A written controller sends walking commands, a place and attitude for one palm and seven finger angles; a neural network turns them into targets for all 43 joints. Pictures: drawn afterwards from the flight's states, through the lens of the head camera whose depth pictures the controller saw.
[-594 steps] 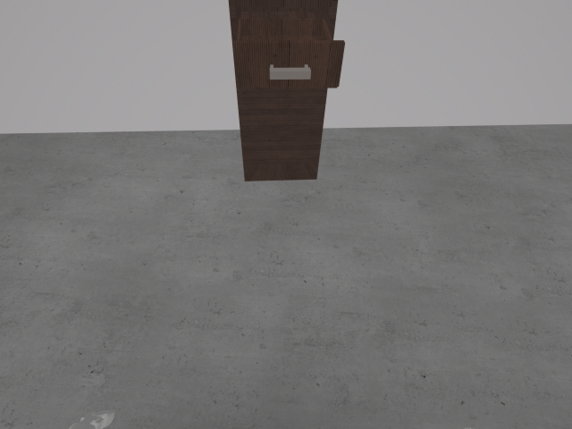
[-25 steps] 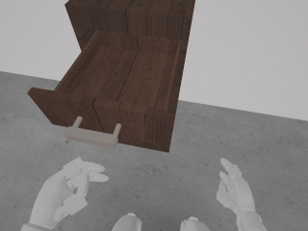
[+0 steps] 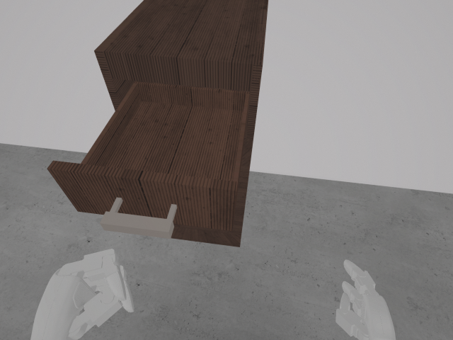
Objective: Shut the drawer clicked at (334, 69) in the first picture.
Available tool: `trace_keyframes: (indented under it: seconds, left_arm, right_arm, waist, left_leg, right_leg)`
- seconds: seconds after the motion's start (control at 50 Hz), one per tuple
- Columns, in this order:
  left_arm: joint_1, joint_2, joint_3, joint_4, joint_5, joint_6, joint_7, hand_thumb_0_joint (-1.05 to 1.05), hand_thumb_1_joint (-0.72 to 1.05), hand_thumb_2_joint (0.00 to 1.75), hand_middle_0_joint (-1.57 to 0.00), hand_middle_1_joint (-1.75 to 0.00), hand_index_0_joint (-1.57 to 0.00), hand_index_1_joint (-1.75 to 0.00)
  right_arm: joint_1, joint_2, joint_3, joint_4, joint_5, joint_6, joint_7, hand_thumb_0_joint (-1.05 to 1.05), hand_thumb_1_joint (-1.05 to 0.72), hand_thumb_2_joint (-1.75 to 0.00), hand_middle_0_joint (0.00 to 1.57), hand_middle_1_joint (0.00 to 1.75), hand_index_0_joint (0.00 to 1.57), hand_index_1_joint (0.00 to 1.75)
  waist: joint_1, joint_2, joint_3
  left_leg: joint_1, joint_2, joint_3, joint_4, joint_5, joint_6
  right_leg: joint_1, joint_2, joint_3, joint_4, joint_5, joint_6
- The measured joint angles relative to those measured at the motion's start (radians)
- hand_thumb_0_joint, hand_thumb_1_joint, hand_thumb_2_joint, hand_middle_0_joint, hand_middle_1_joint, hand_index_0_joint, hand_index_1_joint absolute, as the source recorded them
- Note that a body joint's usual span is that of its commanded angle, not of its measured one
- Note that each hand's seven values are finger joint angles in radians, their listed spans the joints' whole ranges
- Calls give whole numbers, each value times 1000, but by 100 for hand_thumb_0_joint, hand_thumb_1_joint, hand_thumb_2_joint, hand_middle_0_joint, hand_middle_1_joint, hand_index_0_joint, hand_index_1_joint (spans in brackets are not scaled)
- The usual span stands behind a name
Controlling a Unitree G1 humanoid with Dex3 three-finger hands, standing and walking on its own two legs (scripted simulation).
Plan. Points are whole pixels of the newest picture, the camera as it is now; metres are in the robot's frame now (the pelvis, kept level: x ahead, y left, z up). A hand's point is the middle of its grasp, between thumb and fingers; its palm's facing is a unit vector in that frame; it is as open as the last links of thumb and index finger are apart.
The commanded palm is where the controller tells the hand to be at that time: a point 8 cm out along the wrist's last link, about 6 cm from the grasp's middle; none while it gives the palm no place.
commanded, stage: raise the hand and make a fist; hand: left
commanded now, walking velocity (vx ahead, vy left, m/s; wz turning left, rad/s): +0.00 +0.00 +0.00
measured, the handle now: (141, 215) +0.33 +0.18 +0.04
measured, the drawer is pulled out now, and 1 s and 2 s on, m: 0.29 0.29 0.29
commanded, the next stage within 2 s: bring the fist close to the handle in 0.76 s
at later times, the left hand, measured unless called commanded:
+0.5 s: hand (114, 297) +0.16 +0.15 +0.13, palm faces -0.05 -1.00 -0.08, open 3.3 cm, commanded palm +0.10 +0.20 +0.14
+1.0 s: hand (121, 300) +0.16 +0.14 +0.12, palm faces -0.02 -1.00 -0.09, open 3.3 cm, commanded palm +0.12 +0.20 +0.12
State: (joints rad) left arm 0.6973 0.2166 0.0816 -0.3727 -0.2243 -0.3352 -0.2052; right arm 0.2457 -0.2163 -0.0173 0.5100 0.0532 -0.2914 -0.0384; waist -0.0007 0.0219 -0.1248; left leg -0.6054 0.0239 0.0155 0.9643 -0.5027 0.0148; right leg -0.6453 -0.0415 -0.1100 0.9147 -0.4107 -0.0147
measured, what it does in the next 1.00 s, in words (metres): stands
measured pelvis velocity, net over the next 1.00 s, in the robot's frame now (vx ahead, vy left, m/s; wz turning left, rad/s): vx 0.01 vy -0.01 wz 0.01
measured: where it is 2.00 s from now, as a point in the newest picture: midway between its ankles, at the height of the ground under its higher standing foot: outside the picture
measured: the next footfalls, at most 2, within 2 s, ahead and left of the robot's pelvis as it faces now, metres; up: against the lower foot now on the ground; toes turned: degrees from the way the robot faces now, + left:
none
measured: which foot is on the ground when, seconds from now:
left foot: down 0.00-1.00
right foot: down 0.00-1.00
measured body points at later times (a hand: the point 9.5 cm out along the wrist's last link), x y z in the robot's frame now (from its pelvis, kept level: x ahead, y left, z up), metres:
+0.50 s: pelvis +0.02 +0.01 +0.02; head +0.01 -0.01 +0.47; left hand +0.15 +0.20 +0.14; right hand +0.22 -0.20 -0.03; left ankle -0.01 +0.11 -0.69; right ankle +0.03 -0.11 -0.69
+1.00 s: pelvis +0.01 -0.01 +0.02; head +0.01 -0.03 +0.47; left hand +0.15 +0.20 +0.13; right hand +0.21 -0.23 -0.03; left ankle -0.01 +0.11 -0.69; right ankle +0.03 -0.11 -0.69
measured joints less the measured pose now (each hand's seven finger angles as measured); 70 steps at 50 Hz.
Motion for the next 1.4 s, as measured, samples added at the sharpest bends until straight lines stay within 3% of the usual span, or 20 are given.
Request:
trace_keyframes:
  seconds: [0.16,0.32,0.56,0.7,0.94,1.1,1.4]
  left_arm:
    - [40,-2,-19,-54,14,94,-6,2,90,90,-132,-151,-132,-151]
    - [67,-5,-27,-139,14,111,-2,2,89,90,-139,-158,-138,-158]
    - [76,-10,-38,-145,27,163,-8,2,89,90,-140,-160,-140,-160]
    - [77,0,-6,-132,15,128,8,2,89,90,-140,-160,-140,-160]
    - [42,-7,-7,-72,5,114,-22,2,89,90,-140,-160,-140,-160]
    - [-24,-14,9,29,1,70,-26,2,89,90,-140,-160,-140,-160]
    - [-146,-21,18,170,0,22,-34,2,89,90,-140,-160,-140,-160]
  right_arm:
    - [-21,24,43,-27,-1,6,8,1,-91,-90,20,30,20,30]
    - [-15,23,60,-20,-3,-15,18,1,-91,-90,20,30,20,30]
    - [0,12,55,0,3,-17,10,1,-91,-90,20,30,20,30]
    - [10,2,44,12,1,-30,9,1,-91,-90,20,30,20,30]
    - [-2,-1,40,32,2,-48,-4,1,-91,-90,20,30,20,30]
    - [-9,-9,38,41,-9,-45,-6,1,-91,-90,20,30,20,30]
    - [-1,-10,23,57,-21,-8,-1,1,-91,-90,20,30,20,30]
  waist:
    - [24,18,-4]
    - [45,22,6]
    - [34,23,20]
    - [33,23,26]
    - [30,33,31]
    - [26,24,44]
    - [-4,9,41]
  left_leg:
    - [78,-4,2,-48,5,7]
    - [121,-8,-2,-79,11,8]
    - [175,-7,6,-132,31,3]
    - [177,0,-1,-138,37,-6]
    - [178,4,-4,-152,52,-16]
    - [140,5,-14,-134,55,-22]
    - [56,-2,-6,-85,40,-16]
  right_leg:
    - [80,-1,1,-51,7,10]
    - [126,-3,-3,-83,12,13]
    - [171,1,4,-121,26,9]
    - [174,9,-2,-128,29,-1]
    - [172,13,-6,-133,37,-11]
    - [138,13,-15,-116,36,-18]
    - [49,3,-4,-62,22,-13]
